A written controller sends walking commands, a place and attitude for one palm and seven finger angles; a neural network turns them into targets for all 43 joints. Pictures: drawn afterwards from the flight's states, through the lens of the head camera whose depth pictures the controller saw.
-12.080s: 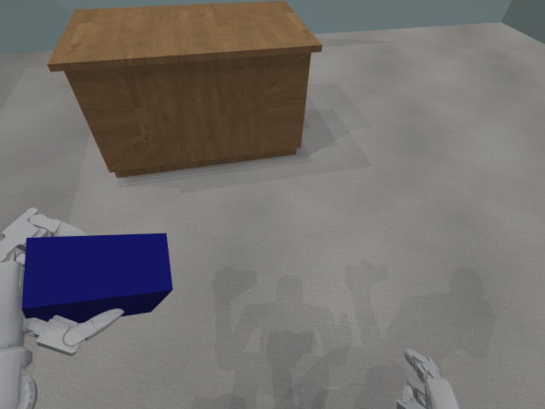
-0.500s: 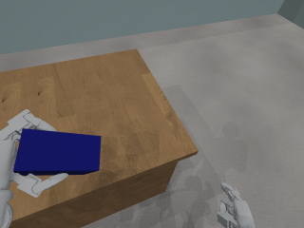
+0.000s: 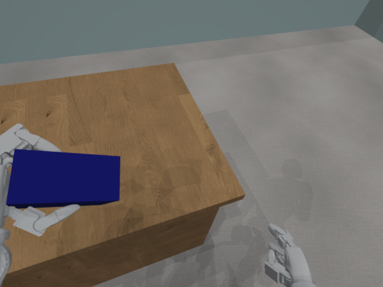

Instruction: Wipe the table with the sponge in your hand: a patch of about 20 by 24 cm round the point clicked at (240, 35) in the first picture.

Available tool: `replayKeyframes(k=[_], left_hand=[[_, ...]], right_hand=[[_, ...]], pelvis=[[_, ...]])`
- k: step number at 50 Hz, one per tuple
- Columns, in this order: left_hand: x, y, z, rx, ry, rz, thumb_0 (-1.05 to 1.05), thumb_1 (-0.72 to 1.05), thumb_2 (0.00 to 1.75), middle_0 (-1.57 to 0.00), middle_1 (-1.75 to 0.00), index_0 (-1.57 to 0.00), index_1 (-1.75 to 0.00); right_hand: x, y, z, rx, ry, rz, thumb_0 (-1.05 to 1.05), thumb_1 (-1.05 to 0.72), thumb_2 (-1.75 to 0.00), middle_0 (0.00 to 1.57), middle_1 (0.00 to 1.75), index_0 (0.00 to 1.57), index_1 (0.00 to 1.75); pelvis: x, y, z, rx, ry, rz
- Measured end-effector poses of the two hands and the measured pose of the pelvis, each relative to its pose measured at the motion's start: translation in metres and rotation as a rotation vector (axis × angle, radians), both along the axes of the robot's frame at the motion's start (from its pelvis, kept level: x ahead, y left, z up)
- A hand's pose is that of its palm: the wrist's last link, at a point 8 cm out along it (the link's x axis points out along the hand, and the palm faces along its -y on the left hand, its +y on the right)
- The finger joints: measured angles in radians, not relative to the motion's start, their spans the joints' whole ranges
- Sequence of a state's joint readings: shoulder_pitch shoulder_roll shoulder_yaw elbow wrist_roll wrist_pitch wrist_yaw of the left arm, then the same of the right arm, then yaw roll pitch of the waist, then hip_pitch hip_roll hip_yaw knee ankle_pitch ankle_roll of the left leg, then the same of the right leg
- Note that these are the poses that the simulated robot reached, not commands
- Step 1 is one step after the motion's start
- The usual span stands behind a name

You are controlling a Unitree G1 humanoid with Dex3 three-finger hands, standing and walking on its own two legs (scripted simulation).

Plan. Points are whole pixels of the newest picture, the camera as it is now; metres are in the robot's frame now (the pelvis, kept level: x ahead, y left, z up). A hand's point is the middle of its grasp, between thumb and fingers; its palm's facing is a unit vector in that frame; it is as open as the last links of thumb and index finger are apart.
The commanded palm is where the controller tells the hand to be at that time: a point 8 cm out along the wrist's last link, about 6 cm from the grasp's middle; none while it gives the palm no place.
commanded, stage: shuffle to correct the standing spot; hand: left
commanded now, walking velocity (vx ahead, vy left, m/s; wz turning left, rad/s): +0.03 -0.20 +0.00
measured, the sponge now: (82, 182) +0.24 +0.20 +0.14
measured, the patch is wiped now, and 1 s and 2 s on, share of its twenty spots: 0.00 0.00 0.00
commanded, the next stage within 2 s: come to a stop and stand still in 1.40 s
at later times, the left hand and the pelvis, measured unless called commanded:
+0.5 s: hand (71, 181) +0.23 +0.21 +0.16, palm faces +0.30 -0.86 -0.41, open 10.6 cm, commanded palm +0.17 +0.25 +0.18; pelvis +0.01 -0.03 -0.01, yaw +0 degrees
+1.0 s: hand (68, 184) +0.23 +0.21 +0.16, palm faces +0.31 -0.86 -0.39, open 10.6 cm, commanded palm +0.17 +0.25 +0.18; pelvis +0.01 -0.03 -0.01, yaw +0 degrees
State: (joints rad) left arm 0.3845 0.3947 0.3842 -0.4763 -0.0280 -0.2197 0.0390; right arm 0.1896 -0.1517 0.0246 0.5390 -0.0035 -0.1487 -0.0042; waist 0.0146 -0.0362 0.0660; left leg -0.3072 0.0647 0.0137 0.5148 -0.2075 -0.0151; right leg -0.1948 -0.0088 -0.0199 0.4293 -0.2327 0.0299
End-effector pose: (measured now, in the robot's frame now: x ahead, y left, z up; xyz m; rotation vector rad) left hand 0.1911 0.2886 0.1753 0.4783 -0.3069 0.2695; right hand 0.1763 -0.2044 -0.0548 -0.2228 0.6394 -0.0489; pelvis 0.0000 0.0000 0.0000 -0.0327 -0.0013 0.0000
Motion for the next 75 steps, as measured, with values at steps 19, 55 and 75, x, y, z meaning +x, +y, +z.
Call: replayKeyframes(k=[19,55,75], left_hand=[[0.003,-0.038,-0.001,-0.030,0.023,-0.012,-0.01,-0.53,1.01,-0.66,-1.36,-0.68,-1.35],[-0.001,-0.036,0.002,-0.015,0.033,0.008,-0.01,-0.53,1.01,-0.66,-1.36,-0.68,-1.35],[0.005,-0.045,0.003,0.007,0.052,0.007,-0.01,-0.53,1.01,-0.66,-1.36,-0.68,-1.35]], right_hand=[[-0.024,-0.070,-0.015,-0.052,0.066,-0.130,0.01,-0.90,-0.90,0.20,0.30,0.20,0.30],[-0.013,-0.058,-0.016,-0.018,0.067,-0.097,0.01,-0.90,-0.90,0.20,0.30,0.20,0.30],[-0.018,-0.063,-0.025,0.004,0.103,-0.112,0.01,-0.90,-0.90,0.20,0.30,0.20,0.30]], pelvis=[[0.006,-0.031,-0.008,-0.001,-0.015,0.001],[0.006,-0.033,-0.007,-0.005,-0.014,0.009],[0.011,-0.040,-0.008,-0.007,-0.010,0.012]])
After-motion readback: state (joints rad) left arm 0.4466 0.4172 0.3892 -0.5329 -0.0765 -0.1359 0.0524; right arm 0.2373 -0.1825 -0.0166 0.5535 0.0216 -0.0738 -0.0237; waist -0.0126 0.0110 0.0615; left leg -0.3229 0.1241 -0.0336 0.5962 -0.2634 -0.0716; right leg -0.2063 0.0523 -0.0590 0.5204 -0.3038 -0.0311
